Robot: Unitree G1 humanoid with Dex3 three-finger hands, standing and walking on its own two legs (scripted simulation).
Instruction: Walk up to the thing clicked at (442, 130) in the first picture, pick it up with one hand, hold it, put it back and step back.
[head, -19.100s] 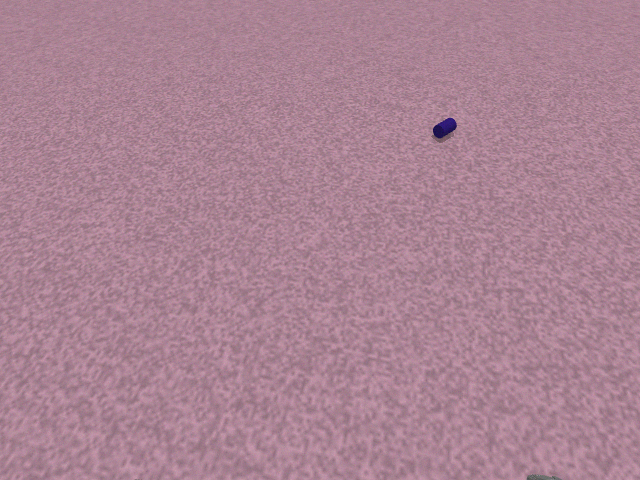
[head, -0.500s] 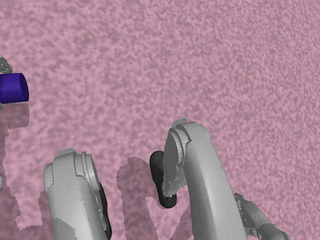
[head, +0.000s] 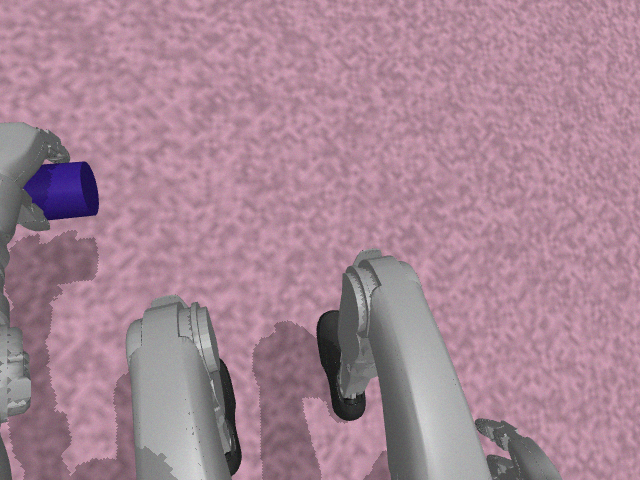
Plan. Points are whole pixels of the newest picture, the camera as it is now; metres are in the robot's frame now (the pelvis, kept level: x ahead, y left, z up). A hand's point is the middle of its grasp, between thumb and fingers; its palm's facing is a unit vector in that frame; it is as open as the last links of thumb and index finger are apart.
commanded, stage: lift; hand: left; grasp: from above
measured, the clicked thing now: (46, 192) +0.48 +0.28 -0.18
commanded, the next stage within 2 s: hold in 1.34 s
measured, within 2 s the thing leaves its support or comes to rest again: neither
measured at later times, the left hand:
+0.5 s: hand out of the picture +0.41 +0.28 +0.04, palm faces -0.46 -0.06 -0.88, open 9.2 cm
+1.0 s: hand out of the picture +0.36 +0.25 +0.21, palm faces -0.47 -0.07 -0.88, open 9.3 cm
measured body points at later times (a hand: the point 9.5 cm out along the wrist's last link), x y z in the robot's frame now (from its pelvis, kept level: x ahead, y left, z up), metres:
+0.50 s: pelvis +0.01 +0.00 +0.13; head +0.18 +0.04 +0.55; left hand +0.43 +0.28 +0.09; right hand +0.13 -0.27 +0.01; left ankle +0.08 +0.11 -0.35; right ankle +0.13 -0.13 -0.35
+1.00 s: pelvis +0.04 +0.00 +0.30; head +0.12 +0.01 +0.74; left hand +0.38 +0.25 +0.26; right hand +0.14 -0.27 +0.18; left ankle +0.08 +0.11 -0.35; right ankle +0.12 -0.13 -0.35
